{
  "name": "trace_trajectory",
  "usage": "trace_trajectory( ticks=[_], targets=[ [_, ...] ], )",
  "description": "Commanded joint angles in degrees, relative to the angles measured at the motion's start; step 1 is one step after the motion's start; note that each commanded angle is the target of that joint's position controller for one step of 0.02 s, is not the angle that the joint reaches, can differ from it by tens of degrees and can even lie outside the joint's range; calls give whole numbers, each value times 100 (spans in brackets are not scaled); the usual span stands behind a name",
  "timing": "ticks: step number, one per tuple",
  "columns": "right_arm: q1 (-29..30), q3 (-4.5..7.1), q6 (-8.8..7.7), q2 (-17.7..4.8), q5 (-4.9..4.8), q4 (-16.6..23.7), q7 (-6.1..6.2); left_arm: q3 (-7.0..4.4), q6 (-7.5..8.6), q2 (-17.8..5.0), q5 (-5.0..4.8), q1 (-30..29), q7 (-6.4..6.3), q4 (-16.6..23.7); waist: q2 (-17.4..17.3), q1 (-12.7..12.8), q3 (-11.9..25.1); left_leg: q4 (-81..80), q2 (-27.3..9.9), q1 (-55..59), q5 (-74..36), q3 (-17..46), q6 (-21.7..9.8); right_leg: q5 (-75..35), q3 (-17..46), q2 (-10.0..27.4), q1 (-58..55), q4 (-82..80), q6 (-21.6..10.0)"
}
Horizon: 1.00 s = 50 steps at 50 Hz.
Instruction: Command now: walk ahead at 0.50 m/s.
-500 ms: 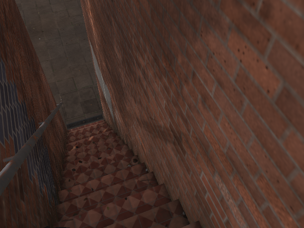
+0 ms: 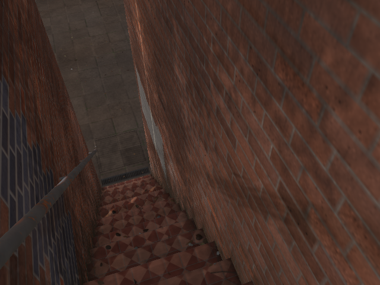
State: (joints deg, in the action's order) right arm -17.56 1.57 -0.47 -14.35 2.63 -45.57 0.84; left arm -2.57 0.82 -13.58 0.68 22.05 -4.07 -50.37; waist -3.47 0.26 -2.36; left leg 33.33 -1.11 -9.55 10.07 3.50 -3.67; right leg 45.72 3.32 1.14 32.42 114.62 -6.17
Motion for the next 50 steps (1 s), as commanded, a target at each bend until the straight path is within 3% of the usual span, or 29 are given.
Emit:
trace_trajectory(
  ticks=[1, 3, 4, 5, 8, 10, 12, 13, 14, 15, 16, 18, 19, 20, 23, 28, 31, 32, 33, 34, 37, 39, 41, 43, 45, 46, 48, 49, 50],
  targets=[
    [-2362, 243, -355, -1046, -346, -748, 14, 107, 42, 34, 135, -483, -81, 771, -1062, -431, -480, 701, -990, 2891, -6599, 973, -377, -693, -521, -117, 5007, 572, -378],
    [-1793, 155, -456, -988, -458, -801, 167, 92, 335, -128, 231, -186, -57, 429, 10, 194, 6, 744, -1188, 1301, -3918, 1295, -655, -2537, 130, 88, 3946, -1799, -162],
    [91, 89, -568, -863, -341, -191, 336, 194, 340, -139, 84, -852, 31, 959, -158, 901, -297, -287, -1559, -2001, -2386, 1822, -843, -4678, 50, 407, 1513, -4718, 425],
    [916, 27, -582, -678, -461, -159, 394, 119, 403, -275, 72, -1003, 104, 661, 395, 1086, -197, -356, -795, -3871, -474, 1348, -780, -6305, -121, 216, -1122, -5870, 759],
    [166, 103, -744, -596, -628, -713, 398, 117, 469, -288, 209, -396, 224, -153, 6, 689, 314, 2247, 282, -2048, 749, -223, -397, -9382, -595, -224, -1538, -7369, 643],
    [-782, 177, -531, -400, -336, -1162, 209, 314, 281, 197, 41, -790, 121, 200, -162, -50, -163, 3351, 682, -1291, 520, -384, -446, -9505, -1013, -351, -1838, -9416, 484],
    [-261, 283, -415, -800, -261, -1039, 167, -40, 158, -298, -6, 1757, 99, -478, -507, 1187, 647, 5620, 203, -1622, -2294, -224, -530, -8970, -1000, -219, -3988, -8753, 64],
    [831, 357, -310, -829, -215, -837, 87, -260, 106, -799, 151, 3409, 135, -902, -106, 2471, 423, 9277, 749, -3637, -1011, -312, -229, -8392, 103, 624, -5454, -9157, -839],
    [1636, 201, -258, -129, -75, -437, 122, -284, 43, -1074, -10, 3223, 173, -894, 389, 2534, -215, 10524, 1737, -5012, 3892, -365, -171, -8297, 479, 1147, -5168, -8742, -649],
    [-587, 3, -260, 496, -180, -141, 229, -6, 218, -955, 159, 2697, 331, -826, 872, 490, -233, 7947, 1277, -5936, 3260, 1136, -519, -9565, 1493, 1658, -5276, -7510, -303],
    [-1484, 12, -91, 355, 153, -761, 306, -79, 357, -837, -13, 2199, 367, -916, 1288, -3, -239, 7517, 686, -5960, 2977, 1161, -570, -8690, 2210, 2146, -4605, -7444, -909],
    [-767, 15, 102, -269, 368, -612, 334, 70, 560, -386, -67, 824, 230, -489, 258, -469, -610, 5377, 337, -4996, 1302, 1129, 168, -5465, 2331, 2155, -1816, -8547, -1216],
    [-32, -12, 148, -261, 239, -87, 380, 89, 682, -515, 119, 169, -33, -312, 1004, -646, -1003, 3605, -146, -3686, -439, 1206, 579, -5501, 3035, 2455, 17, -8986, -1296],
    [266, 63, 210, -384, 183, -270, 509, 172, 697, -261, 133, 532, -163, -548, 656, -462, -756, 3775, 83, -2432, -1774, 1034, 674, -6028, 2418, 1793, 657, -8436, -999],
    [852, -99, 109, -148, -118, 200, 118, 280, 750, 62, -468, -521, -248, -339, 472, -697, -251, 1461, 204, -152, -5678, 378, 609, -1705, 627, 384, 2095, -7463, -342],
    [1244, -72, 24, -98, -86, 428, 185, 92, 371, -127, 22, 215, -170, -424, 1592, 394, -422, -156, -2, -971, -4361, 121, 190, -2486, 482, 161, -191, -5477, -293],
    [-1310, 262, -91, -628, -205, -571, 268, -4, 77, -290, 207, 158, 97, -712, 1573, -331, 398, -733, -305, 1198, -2910, 92, -137, -4834, 485, -105, -248, -2117, -708],
    [-2509, 389, -111, -898, -138, -822, 217, -100, 47, -394, 116, -300, 72, -552, 222, -1220, -70, -2140, -914, 2079, -3988, 638, -738, -3611, 14, -724, 987, 744, -671],
    [-2020, 360, -324, -1075, -52, -1038, 68, -17, 110, 169, -196, 446, 22, -280, -1634, -22, -104, 657, -1495, 3493, -8192, 893, -546, 270, -401, -864, 3821, 1650, -502],
    [-2164, 334, -411, -844, -334, -1099, -39, 119, 132, 259, -69, 210, -31, -234, -1940, -191, -10, 793, -1478, 3974, -8202, 746, -540, 273, -404, -596, 4942, 1353, -634],
    [-1606, 118, -432, -733, -451, -1171, 173, 44, 200, 39, 180, -262, -45, -148, -728, 204, 153, 538, -1566, 1191, -2947, 1562, -1052, -2475, 442, 74, 4049, -1666, -117],
    [389, -151, -481, -110, -466, -621, 332, 45, 251, -211, 147, -1099, 134, -22, 415, 889, -345, -378, -709, -3381, -1167, 1023, -869, -5942, -433, -40, -250, -5562, 727],
    [482, -15, -593, -461, -617, -775, 414, 6, 322, -92, 128, -409, 290, -624, -163, 979, 354, 770, -54, -3247, 273, 375, -497, -8326, -559, -334, -1689, -6132, 581],
    [-100, 95, -671, -419, -584, -1055, 346, 162, 325, 147, 200, -956, 294, -587, -26, 401, 86, 1782, 316, -2623, 1052, -170, -305, -9385, -909, -517, -1776, -7473, 564],
    [-915, 157, -593, -351, -437, -1314, 231, 218, 299, 171, -36, -1487, 221, -273, -94, -281, -321, 2708, 425, -1540, 142, -81, -386, -8656, -918, -473, -1497, -9047, 467],
    [-1152, 200, -490, -363, -244, -1333, 160, 222, 277, 122, -74, -1103, 174, -139, -418, -363, -261, 3534, 513, -910, -680, 91, -535, -8542, -822, -369, -1564, -9694, 344],
    [-405, 269, -457, -691, -252, -1199, 183, -134, 193, -509, 127, 1886, 30, -966, -429, 1123, 477, 5995, 79, -1691, -3316, 253, -475, -8583, -970, -157, -3739, -8981, -50],
    [476, 343, -388, -678, -301, -1061, 154, -370, 152, -1027, 265, 3192, 28, -1359, 451, 2110, 279, 9510, 844, -4240, -626, 126, -121, -8135, 284, 794, -5575, -9319, -918],
    [68, 165, -382, 88, -305, -720, 189, -232, 218, -993, 119, 2679, 199, -1103, 1078, 1452, 166, 10223, 1500, -5756, 4369, 34, -189, -9638, 741, 1674, -5934, -7910, -677]
  ],
)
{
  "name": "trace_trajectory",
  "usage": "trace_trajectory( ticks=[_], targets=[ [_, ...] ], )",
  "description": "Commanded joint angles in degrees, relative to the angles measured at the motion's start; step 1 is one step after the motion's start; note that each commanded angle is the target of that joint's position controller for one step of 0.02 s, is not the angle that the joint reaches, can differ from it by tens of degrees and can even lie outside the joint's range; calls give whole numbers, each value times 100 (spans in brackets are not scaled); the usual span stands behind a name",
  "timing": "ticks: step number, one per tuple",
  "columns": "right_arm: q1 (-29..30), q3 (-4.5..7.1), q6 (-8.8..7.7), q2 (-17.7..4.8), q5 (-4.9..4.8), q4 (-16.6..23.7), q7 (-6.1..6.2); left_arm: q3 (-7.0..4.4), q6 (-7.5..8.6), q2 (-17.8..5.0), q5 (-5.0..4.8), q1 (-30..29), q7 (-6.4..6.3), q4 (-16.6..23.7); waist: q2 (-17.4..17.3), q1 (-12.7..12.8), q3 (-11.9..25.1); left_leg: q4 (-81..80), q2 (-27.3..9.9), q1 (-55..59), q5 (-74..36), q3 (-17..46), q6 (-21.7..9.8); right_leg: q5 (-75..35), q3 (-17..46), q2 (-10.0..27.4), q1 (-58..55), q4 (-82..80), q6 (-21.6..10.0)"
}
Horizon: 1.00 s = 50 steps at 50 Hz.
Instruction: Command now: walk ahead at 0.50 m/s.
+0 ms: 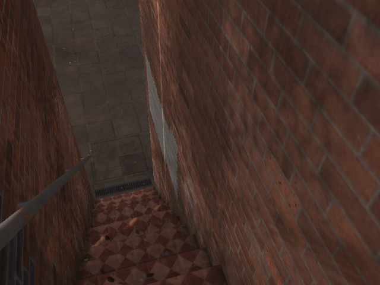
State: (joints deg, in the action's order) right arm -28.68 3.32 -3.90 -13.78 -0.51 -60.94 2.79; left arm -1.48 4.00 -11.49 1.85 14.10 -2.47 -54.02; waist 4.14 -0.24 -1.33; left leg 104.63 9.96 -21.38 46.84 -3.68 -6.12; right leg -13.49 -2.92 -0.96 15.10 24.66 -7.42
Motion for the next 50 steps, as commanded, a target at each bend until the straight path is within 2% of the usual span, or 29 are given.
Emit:
trace_trajectory(
  ticks=[1, 3, 4, 5, 6, 8, 9, 14, 17, 18, 19, 20, 21, 23, 24, 25, 27, 28, 31, 32, 34, 35, 36, 37, 39, 41, 42, 45, 50],
  targets=[
    [-287, -99, -32, 271, 24, 786, 88, -163, 4, -928, -21, 3220, 233, -593, 735, 423, 367, 1725, -149, -5086, 151, 1630, -100, -3779, 2521, 2533, -3989, 1566, -1024],
    [84, -44, 247, -370, 649, 596, 144, -23, 187, -379, -37, 2099, 160, -455, -1026, -36, -281, -326, -640, -4699, -1839, 2036, 1, -41, 2038, 2097, -1753, 1006, -726],
    [931, -31, 312, -463, 647, 1297, 159, -64, 226, -573, -104, 425, -196, 54, -148, -687, -941, -3295, -1174, -3337, -3532, 2069, 648, 1326, 2821, 2641, 904, -84, -887],
    [1324, -41, 362, -594, 664, 1295, 181, 73, 277, -284, -15, 669, -329, -72, -443, -585, -962, -3958, -922, -1558, -4986, 1626, 943, 364, 2194, 1890, 2226, 86, -791],
    [627, -89, 485, -301, 426, 826, 237, 16, 299, -667, 34, 886, -333, -72, 291, -626, -329, -3261, -757, -422, -5511, 1359, 942, -381, 2072, 1890, 2519, 351, -810],
    [1669, -66, 469, -602, 264, 1484, 23, 15, 430, -315, -570, 607, -394, -136, -166, -611, -305, -5366, -1025, -613, -8205, 1562, 782, 3047, 1134, 922, 2403, 1199, -289],
    [1881, -174, 431, -245, 226, 1603, -73, 62, 382, -191, -651, 387, -391, -72, -214, -534, -306, -5874, -959, 169, -8992, 1206, 669, 3986, 985, 659, 2787, 1348, -184],
    [2345, -194, 142, -144, 128, 1854, 22, -42, 210, -187, -155, 953, -208, -436, 310, 421, -444, -7381, -1176, 342, -8523, 840, 500, 4030, 661, 413, 1507, 3568, -135],
    [-252, 69, 100, -689, 69, 978, 155, -262, -99, -659, 13, 486, -138, -472, 668, -459, 547, -7594, -1519, 2180, -6563, 936, 208, 1720, 1125, 411, 1287, 6323, -573],
    [-1239, 173, 39, -916, 120, 687, 73, -336, -163, -662, -103, 311, -148, -400, -474, -1069, -72, -8925, -1826, 2899, -7353, 1086, -175, 1924, 634, -158, 2319, 8766, -576],
    [-1334, 168, -54, -1204, 240, 400, -89, -269, -109, -93, -303, 595, -116, -137, -2259, -536, -211, -6812, -2528, 4291, -11705, 1555, -354, 6351, 224, -870, 4925, 10662, -423],
    [-1133, 125, -117, -1097, 22, 302, -194, -93, -119, 140, -137, 852, -178, -11, -2791, -42, -261, -6165, -2587, 4634, -12413, 1545, -212, 6200, 117, -374, 6328, 10549, -493],
    [-1182, 13, -169, -797, -206, 367, -230, -89, -140, -56, -10, 520, -192, -27, -2352, -374, -229, -6452, -2318, 4517, -10153, 1566, -234, 5630, 220, -71, 6703, 9448, -552],
    [-1153, -146, -70, -590, -93, 115, -108, -188, -197, -151, 93, 349, -137, -342, -1244, -187, 39, -6151, -2396, 3139, -8222, 2093, -504, 4245, 517, 117, 6283, 8668, -275],
    [-1000, -206, -112, -460, -21, 181, -45, -126, -161, 63, 120, 115, -103, -81, -1553, 94, -5, -6088, -2539, 2091, -7811, 2468, -765, 3274, 698, 299, 5746, 7073, 125],
    [240, -327, -168, 12, 11, 569, 90, -37, -67, 26, -70, -493, 8, 210, -481, 599, -467, -6829, -2137, -458, -6984, 1903, -588, 1152, 253, 239, 3569, 3961, 629],
    [1455, -132, -221, -582, -96, 612, 206, -117, -36, -30, 92, 126, 46, -382, -1427, 973, 226, -6596, -1718, -2113, -4169, 1974, -428, -1594, 286, -20, 469, 3843, 799],
    [1572, -157, -299, -441, -86, 612, 253, -227, 55, -439, 56, 111, 89, -416, -1118, 863, 130, -5749, -1162, -1799, -3035, 1301, -365, -2703, 61, -126, 608, 2811, 890],
    [160, -91, -444, -314, -226, 185, 55, 64, 165, 100, -137, -967, 192, 96, -575, -124, -298, -4755, -697, -948, -3171, 715, -50, -3362, -412, -398, -191, 232, 840],
    [93, 22, -404, -564, -147, 123, 20, 75, 86, 92, -170, -608, 146, 18, -888, -68, -250, -4161, -710, -434, -3757, 930, -188, -3026, -72, -239, -250, -61, 660],
    [976, 94, -244, -784, -43, 257, -25, -306, -154, -763, -166, 2548, -32, -883, -1332, 1365, 156, -1394, -1079, -1223, -6920, 975, -140, -2034, 61, 106, -2136, 507, 83],
    [2017, 183, -139, -721, 5, 390, -45, -548, -241, -1271, -2, 3983, -91, -1125, -597, 2495, 29, 2666, -145, -3090, -4286, 560, 123, -1738, 1066, 900, -3619, -176, -855],
    [1598, 34, -53, -118, 85, 575, 11, -366, -242, -1080, -255, 2963, 67, -685, 70, 1674, -562, 3310, 396, -3677, 177, 110, -20, -3139, 1230, 1517, -2798, -689, -465],
    [-438, -47, -5, 359, 15, 679, 79, -175, -84, -845, 39, 2874, 232, -724, 394, 129, -33, 1830, -102, -4659, -267, 1512, -105, -4310, 2356, 2321, -3493, 1310, -760],
    [-456, -13, 282, -79, 447, 285, 214, -68, 77, -335, -40, 2213, 126, -599, -673, -190, -501, 443, -493, -4341, -1621, 1759, -23, -1156, 2073, 2085, -1277, 915, -811],
    [799, -43, 264, -264, 507, 1119, 193, -39, 258, -434, -102, 764, -329, -268, 187, -673, -875, -3529, -1152, -2515, -4288, 1850, 779, -591, 2610, 2305, 1495, 35, -969],
    [1123, -24, 319, -388, 483, 926, 262, 14, 270, -289, -45, 919, -376, -329, 68, -487, -729, -3711, -919, -1278, -5197, 1481, 931, -1043, 2028, 1686, 2233, 366, -763],
    [2025, -199, 273, -149, 179, 1523, -48, 42, 302, -41, -579, 244, -388, -162, -27, -540, 6, -6063, -976, 528, -9313, 1034, 721, 3391, 814, 377, 2852, 1381, -139],
    [2359, -222, 111, -67, 155, 1755, -4, -1, 211, -30, -189, 1056, -185, -504, 156, 475, -416, -7522, -1126, 355, -8620, 769, 486, 3333, 913, 197, 1353, 3593, -255]
  ],
)
Over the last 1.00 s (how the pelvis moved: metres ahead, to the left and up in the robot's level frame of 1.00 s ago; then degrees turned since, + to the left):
0.62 0.19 -0.67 3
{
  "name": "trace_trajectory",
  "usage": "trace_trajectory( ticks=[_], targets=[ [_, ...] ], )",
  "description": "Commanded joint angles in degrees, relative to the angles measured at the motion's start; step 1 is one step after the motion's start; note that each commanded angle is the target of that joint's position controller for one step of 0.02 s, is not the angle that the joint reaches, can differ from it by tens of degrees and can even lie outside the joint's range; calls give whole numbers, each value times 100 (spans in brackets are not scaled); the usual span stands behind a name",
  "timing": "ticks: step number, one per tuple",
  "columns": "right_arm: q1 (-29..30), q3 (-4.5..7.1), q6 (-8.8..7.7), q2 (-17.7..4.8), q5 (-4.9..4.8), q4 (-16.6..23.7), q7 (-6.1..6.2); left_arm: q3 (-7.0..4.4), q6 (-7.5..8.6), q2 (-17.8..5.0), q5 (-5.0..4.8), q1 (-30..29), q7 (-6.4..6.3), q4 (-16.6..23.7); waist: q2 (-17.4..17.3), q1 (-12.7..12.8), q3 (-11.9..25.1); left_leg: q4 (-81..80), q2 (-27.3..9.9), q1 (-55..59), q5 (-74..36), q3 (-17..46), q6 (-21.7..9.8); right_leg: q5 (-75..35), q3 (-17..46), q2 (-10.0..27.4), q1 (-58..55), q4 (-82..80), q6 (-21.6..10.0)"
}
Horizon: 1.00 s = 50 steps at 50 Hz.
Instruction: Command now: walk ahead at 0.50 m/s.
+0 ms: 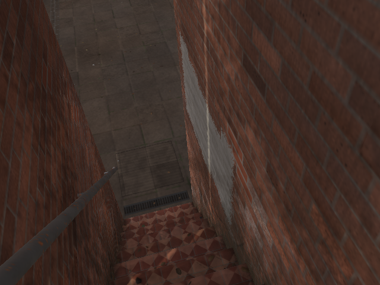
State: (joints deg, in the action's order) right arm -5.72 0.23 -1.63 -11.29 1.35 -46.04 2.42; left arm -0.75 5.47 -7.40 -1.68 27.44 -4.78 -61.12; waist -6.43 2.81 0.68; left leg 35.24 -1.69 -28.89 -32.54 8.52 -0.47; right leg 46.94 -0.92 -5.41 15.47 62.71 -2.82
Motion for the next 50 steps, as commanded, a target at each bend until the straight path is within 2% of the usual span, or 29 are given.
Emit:
trace_trajectory(
  ticks=[1, 3, 4, 5, 6, 8, 10, 12, 14, 19, 20, 22, 23, 24, 25, 26, 27, 28, 30, 32, 34, 40, 41, 42, 43, 45, 46, 48, 50],
  targets=[
    [-179, 125, -211, -405, -32, 194, 40, -79, 13, -538, 268, -45, 53, 152, 1187, 239, -561, -797, -4, 979, -123, -295, -175, -3214, 880, 663, 842, 398, -837],
    [-1532, 290, -291, -719, -292, -204, 118, -243, -250, -931, 442, -80, 41, 198, 1348, -79, -231, -2194, -383, 1795, 1428, -243, -260, -4579, 1283, 683, 427, 1729, -1241],
    [-1979, 376, -253, -812, -74, -569, 82, -319, -284, -926, 265, 36, 125, 97, 704, -214, -458, -2022, -212, 2926, 1049, -651, -252, -4975, 1187, 578, 1295, 2818, -1335],
    [-3219, 518, -243, -1273, 51, -930, 51, -399, -260, -870, 101, -242, 233, 359, -497, -707, -36, -923, -1017, 4965, -2039, 189, -939, -2179, 669, -104, 3511, 5608, -1050],
    [-3358, 513, -271, -1296, 28, -1194, -112, -231, -294, -445, 0, 180, 144, 485, -1273, -330, 259, 713, -1781, 6688, -4533, 382, -1158, 742, -15, -127, 5994, 7080, -864],
    [-3522, 317, -323, -987, -311, -1137, -182, -165, -266, -561, 297, -712, 53, 735, -506, -824, 95, 414, -1577, 5714, -2266, 392, -1202, -137, 182, 320, 6735, 6011, -976],
    [-2588, 279, -289, -1192, -251, -1140, 47, -98, -318, -533, 450, -1144, 55, 925, -179, -207, -104, 129, -1932, 3215, 1874, 1425, -1753, -2259, 852, 892, 6002, 3687, -357],
    [-1111, -46, -216, -438, -178, -697, 121, -34, -340, -659, 374, -2138, 203, 1070, 1326, 332, -855, -798, -814, -505, 3085, 339, -1272, -5259, 100, 757, 2913, -121, 304],
    [-838, 161, -352, -915, -515, -840, 151, -55, -262, -358, 494, -1134, 309, 347, 72, 618, 29, -242, -292, -1504, 4486, -59, -977, -7875, -108, 359, -214, -517, 245],
    [-2193, 301, -489, -697, -167, -1398, 45, 42, -152, -384, 296, -1610, 236, 1009, 228, -445, -742, 2513, 512, 533, 4505, -527, -825, -9108, -622, 214, -5, -4210, 60],
    [-2397, 301, -477, -568, -180, -1410, 69, -66, -116, -519, 188, -835, 206, 767, -6, -349, -573, 3494, 403, 823, 3252, -584, -760, -9296, -371, 411, -308, -4478, -55],
    [-1261, 337, -326, -895, -109, -1131, -61, -482, -173, -1295, 354, 2337, 144, -295, 60, 1248, 173, 6749, 360, -791, 1738, -407, -641, -9070, -104, 961, -3150, -4331, -466],
    [-318, 393, -185, -829, 75, -862, -61, -546, -205, -1530, 370, 2606, 207, -238, 849, 1963, -174, 9759, 1398, -2791, 6895, -779, -412, -9052, 838, 1829, -4386, -4542, -1178],
    [-1780, 245, -186, -299, -25, -580, -11, -302, -106, -1491, 328, 1969, 388, 53, 1128, 474, -166, 8290, 1182, -3904, 8468, -64, -570, -11355, 1137, 2504, -4699, -2438, -638],
    [-2655, 215, -75, -217, 203, -898, 60, -309, -14, -1390, 160, 1519, 453, 28, 1562, -136, -243, 7428, 669, -4220, 7849, 197, -641, -11057, 1934, 2894, -4251, -2357, -1289],
    [-2625, 201, 58, -499, 427, -1059, 85, -258, 2, -1063, 116, 998, 432, 156, 674, -302, -333, 6714, 492, -3690, 6870, 255, -394, -9197, 1654, 2753, -2765, -2739, -1442],
    [-2383, 229, 114, -649, 599, -1106, 204, -195, 99, -914, 81, 620, 339, 125, 863, -377, -580, 6193, 375, -3614, 6289, 396, -151, -8490, 1712, 2611, -1816, -2647, -1364],
    [-1570, 132, 156, -543, 378, -278, 183, -118, 282, -1012, 148, -500, 38, 537, 1208, -927, -980, 2831, -233, -2175, 4288, 946, 303, -6988, 2144, 3054, 368, -3675, -1438],
    [-1912, 85, 375, -450, 192, -884, 165, 40, 384, -840, 176, -552, 8, 532, 666, -1147, -474, 2417, 345, 1326, 1589, -342, 415, -7181, 705, 1798, 2657, -3025, -1013],
    [-1328, -10, 352, -517, 73, -495, -38, 82, 449, -646, -436, -617, -111, 503, 601, -1216, -388, 819, 192, 1599, -930, -130, 274, -3738, 38, 1089, 2824, -2064, -466],
    [-934, -173, 361, -64, 86, -361, -146, 73, 250, -672, -305, -704, -70, 580, 789, -812, -548, -352, 278, 2078, -1408, -449, 135, -2812, -21, 774, 2558, -1747, -368],
    [-3001, 216, 140, -698, -13, -833, -107, -32, -456, -917, 349, -667, -92, 777, 1305, -868, -429, -2918, -138, 2908, -35, -909, -319, -5331, 132, 725, 1237, 2405, -680],
    [-3425, 335, 122, -1040, 7, -1030, -129, -59, -553, -851, 266, -652, -60, 1009, 623, -865, -409, -2688, -652, 4241, -1759, -539, -549, -4901, 41, 344, 2425, 3803, -501],
    [-3091, 197, -8, -1014, 196, -999, -205, 65, -544, -176, -29, -414, -45, 1276, -929, -389, -149, -194, -1653, 5619, -6214, 236, -1059, 777, -264, -353, 4666, 5635, -228],
    [-2954, 157, -22, -986, 3, -934, -180, 212, -576, -35, 78, -379, -161, 1377, -1397, -291, 148, 316, -1814, 5889, -6804, 220, -1244, 1193, -238, -41, 5459, 6262, -251],
    [-2869, 200, 6, -1160, -107, -859, -35, 99, -639, -371, 240, -694, -236, 1370, -182, -392, 2, -350, -1823, 4174, -3590, 420, -1773, -288, 121, 311, 5158, 5834, -251],
    [-2200, 282, 8, -1415, -105, -779, 118, 179, -703, -235, 220, -439, -246, 1311, -894, -22, 188, -625, -2315, 2935, -1722, 1164, -2363, -997, 265, 648, 4399, 5119, -16],
    [-2125, -104, -91, -596, -269, -869, 205, 29, -865, -717, 278, -1036, -385, 1142, 595, -165, -104, -396, -1334, 2030, -677, 216, -1895, -2535, 549, 473, 3996, 3554, 336],
    [-1775, -314, -114, -221, -416, -754, 238, 283, -871, -151, 276, -1615, -243, 1469, 1106, 201, -129, -547, -785, 657, 568, -72, -1248, -4962, 156, 691, 2458, 833, 422]
  ],
)
Over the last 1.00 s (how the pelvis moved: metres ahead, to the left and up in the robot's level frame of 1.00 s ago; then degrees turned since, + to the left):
0.58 0.18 -0.59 -1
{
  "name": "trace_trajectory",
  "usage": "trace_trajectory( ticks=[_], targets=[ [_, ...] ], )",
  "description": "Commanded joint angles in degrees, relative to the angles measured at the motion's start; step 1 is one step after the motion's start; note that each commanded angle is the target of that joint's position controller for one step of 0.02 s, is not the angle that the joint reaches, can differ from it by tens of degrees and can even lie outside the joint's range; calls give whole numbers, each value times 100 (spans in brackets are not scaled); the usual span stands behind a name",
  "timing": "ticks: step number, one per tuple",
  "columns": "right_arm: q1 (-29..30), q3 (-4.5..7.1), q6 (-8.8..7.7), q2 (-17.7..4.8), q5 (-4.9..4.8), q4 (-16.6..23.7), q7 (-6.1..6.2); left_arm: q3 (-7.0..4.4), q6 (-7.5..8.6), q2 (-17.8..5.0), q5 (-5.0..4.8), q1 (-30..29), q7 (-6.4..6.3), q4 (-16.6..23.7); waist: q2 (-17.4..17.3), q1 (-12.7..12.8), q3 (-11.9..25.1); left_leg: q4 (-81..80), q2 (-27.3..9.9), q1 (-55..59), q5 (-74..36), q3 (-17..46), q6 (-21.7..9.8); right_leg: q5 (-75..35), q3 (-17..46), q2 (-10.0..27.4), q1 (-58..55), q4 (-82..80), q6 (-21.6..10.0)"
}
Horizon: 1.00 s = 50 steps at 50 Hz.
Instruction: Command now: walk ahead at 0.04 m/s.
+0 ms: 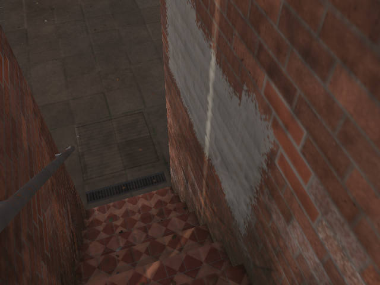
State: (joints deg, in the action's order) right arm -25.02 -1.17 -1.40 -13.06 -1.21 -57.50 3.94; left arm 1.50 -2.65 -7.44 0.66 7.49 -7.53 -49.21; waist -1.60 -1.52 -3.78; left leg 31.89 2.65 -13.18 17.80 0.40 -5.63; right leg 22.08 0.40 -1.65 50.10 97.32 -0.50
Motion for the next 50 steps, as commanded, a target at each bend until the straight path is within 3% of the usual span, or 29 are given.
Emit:
trace_trajectory(
  ticks=[1, 2, 3, 4, 5, 6, 7, 8, 9, 11, 12, 13, 15, 16, 17, 19, 20, 21, 22, 23, 25, 26, 29, 30, 33, 40, 44, 49, 50],
  targets=[
    [650, -154, -135, -88, -245, 451, 72, 167, 6, 114, 107, 387, 153, 196, 341, 578, 437, -635, -901, -1733, -3460, 415, -456, -3546, -362, 142, -2716, -4229, 181],
    [550, -48, -104, -327, -218, 376, 17, 185, 39, 172, 128, 391, 244, 108, -219, 352, 422, -829, -885, -1579, -3472, 488, -382, -3462, -532, -62, -3378, -4955, 171],
    [960, 6, -134, -670, -129, 430, -39, 91, -76, 133, 193, 1308, 233, -339, -936, 774, 960, -345, -1264, -1957, -4633, 600, -322, -3842, -314, -30, -4590, -3700, 29],
    [1187, 80, -88, -855, -206, 387, -58, -50, -154, -383, 247, 2070, 206, -608, -1009, 1086, 966, 306, -1066, -1619, -6306, 188, -144, -3022, -384, -87, -4722, -3845, -65],
    [1241, 173, -54, -949, -260, 375, -38, -104, -115, -517, 160, 2390, 209, -749, -1093, 1104, 638, 693, -998, -1540, -6346, 153, 127, -2642, -421, -61, -4583, -4345, -230],
    [1590, 225, 24, -1000, -272, 450, -4, -126, -41, -603, 121, 2918, 173, -853, -897, 1481, 343, 1695, -782, -1706, -6212, 68, 405, -2840, -153, 209, -4804, -5402, -525],
    [1381, 354, 173, -1154, -210, 458, 8, -130, 81, -651, 40, 3266, 199, -892, -31, 1565, 448, 3552, 113, -1570, -3623, -93, 886, -5486, 663, 900, -4699, -6360, -1278],
    [596, 327, 415, -557, -140, 631, 17, -47, 207, -662, -17, 2439, 161, -776, 1327, 560, 367, 3637, 335, -1746, 1721, 518, 934, -6037, 2833, 2040, -3682, -7173, -1955],
    [181, 330, 606, -517, 138, 419, 83, 72, 422, -282, -40, 1851, 212, -629, 655, 153, -85, 3062, -31, -1640, 1936, 1054, 769, -5739, 2953, 2042, -3138, -7156, -1885],
    [-141, 330, 700, -376, 236, 176, 97, -44, 547, -446, -166, 453, 168, -230, 967, -304, 304, 3788, -31, -641, 448, 531, 653, -4576, 1989, 1883, -2133, -6961, -1833],
    [-15, 289, 734, -226, 200, 268, 92, -55, 574, -705, -181, 1, 125, -41, 1297, -542, 789, 3978, -215, -232, -307, 758, 738, -3635, 2290, 2075, -1677, -7016, -1878],
    [309, 278, 671, -298, 183, 252, 65, 71, 589, -401, -206, -167, 200, -135, 1035, -403, 824, 3841, -124, 556, -739, 548, 725, -3619, 1736, 1667, -1063, -6895, -1628],
    [370, 99, 578, -114, 103, 241, 55, 118, 633, -386, -298, -394, 374, -196, 1122, -427, 1043, 3257, -130, 1363, -414, 329, 683, -2841, 1061, 1275, -965, -7088, -1259],
    [813, 63, 574, -213, 113, 451, 29, 111, 531, -467, -265, -15, 343, -439, 1161, -335, 801, 1562, -144, 688, 1218, 118, 622, -2212, 753, 964, -1925, -7146, -934],
    [883, 67, 528, -292, 258, 384, 26, -26, 481, -693, -221, 288, 337, -617, 1152, -30, 649, 970, -177, 728, 1101, 21, 595, -2767, 589, 831, -2296, -6632, -924],
    [337, 65, 199, -253, 82, 126, 23, -194, 317, -935, -112, 930, 321, -949, 691, 35, 536, -90, -587, 1060, -941, 366, 501, -3757, 635, 696, -2688, -6163, -611],
    [252, 67, 65, -559, -5, 75, -32, -228, 247, -799, 87, 1137, 510, -965, 226, 199, 306, -32, -1210, 815, -3656, 1223, 426, -3203, 309, 555, -2476, -5791, -177],
    [289, -8, -70, -540, -29, 282, -69, -219, 218, -950, 114, 1097, 559, -1001, -78, 15, 162, -448, -1602, 292, -3835, 1830, 404, -2002, 242, 583, -2466, -5875, 117],
    [823, -50, -158, -564, -32, 364, -78, -207, 156, -785, 121, 1103, 641, -1103, -435, 309, 91, -731, -1716, -303, -3298, 1924, 347, -1248, 208, 548, -2976, -5894, 187],
    [892, -103, -193, -431, -26, 395, -111, -210, 129, -751, 121, 1018, 668, -1210, -136, 334, 193, -580, -1510, -145, -3681, 1472, 516, -1769, 193, 538, -3341, -6065, 146],
    [692, -159, -210, -396, -64, 333, -119, -140, 76, -541, -5, 702, 739, -1219, -355, 270, 224, -916, -1355, -199, -3279, 1144, 713, -2072, 76, 572, -3826, -6557, 168],
    [640, -113, -155, -385, -39, 290, -123, -82, 47, -384, 15, 476, 738, -1000, -805, 153, 292, -1049, -1211, -160, -3334, 964, 777, -2415, 27, 679, -4009, -6628, 108],
    [452, -115, -145, -226, -79, 221, -159, -35, 24, -443, -3, 511, 683, -1050, -886, 96, 215, -1172, -1175, -191, -3769, 989, 661, -2115, -297, 574, -4062, -6528, 184],
    [600, -220, -109, -37, -87, 278, -189, 19, 42, -362, 33, 601, 688, -1155, -720, 125, 292, -1237, -1338, -284, -3398, 1145, 600, -1729, -149, 595, -4209, -6422, 124],
    [375, -233, -125, -21, -88, 217, -187, -38, 96, -643, 59, 555, 710, -1168, -468, 14, 56, -1433, -1479, -68, -3430, 1303, 623, -1683, 67, 831, -4063, -6939, 156],
    [401, -170, -98, -151, -88, 103, -213, 61, 222, -518, 25, 797, 634, -1263, -211, 45, 235, -1409, -1169, 148, -3004, 1022, 473, -2314, 94, 1140, -4614, -7638, 195],
    [460, -163, -143, -143, -93, 74, -152, -82, 351, -746, 2, 926, 687, -1258, 149, 127, 153, -1805, -1010, 132, -1645, 847, 525, -2614, 59, 1260, -4596, -7882, 211],
    [559, -197, -173, -62, -84, 123, -217, -127, 407, -712, -45, 1064, 707, -1440, 614, 195, 83, -1896, -1084, 224, -920, 899, 509, -2407, 95, 1125, -4502, -8288, 239],
    [614, -192, -204, -214, -105, 101, -228, -115, 421, -657, -13, 1095, 740, -1414, 415, 261, 72, -1870, -1016, 104, -569, 851, 503, -2301, 170, 1151, -4583, -8391, 216]
  ],
)
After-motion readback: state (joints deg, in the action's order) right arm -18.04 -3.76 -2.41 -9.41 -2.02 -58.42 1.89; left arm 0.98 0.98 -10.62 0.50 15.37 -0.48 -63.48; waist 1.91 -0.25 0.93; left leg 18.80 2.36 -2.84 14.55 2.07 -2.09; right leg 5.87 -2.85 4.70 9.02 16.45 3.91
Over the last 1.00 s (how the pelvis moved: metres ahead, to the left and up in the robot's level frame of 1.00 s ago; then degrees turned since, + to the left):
0.51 0.15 -0.60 1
